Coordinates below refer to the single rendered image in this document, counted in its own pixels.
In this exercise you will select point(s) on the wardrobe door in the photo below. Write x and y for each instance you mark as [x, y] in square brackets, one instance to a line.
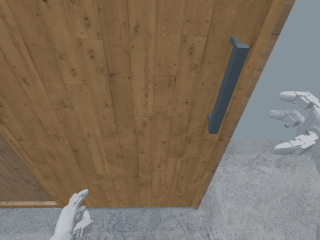
[17, 182]
[113, 95]

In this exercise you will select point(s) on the handle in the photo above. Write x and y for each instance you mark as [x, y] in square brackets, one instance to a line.
[233, 70]

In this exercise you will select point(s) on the right robot hand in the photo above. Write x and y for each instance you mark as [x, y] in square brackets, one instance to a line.
[303, 142]

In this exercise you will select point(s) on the left robot hand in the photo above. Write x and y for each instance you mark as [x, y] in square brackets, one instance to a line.
[70, 215]

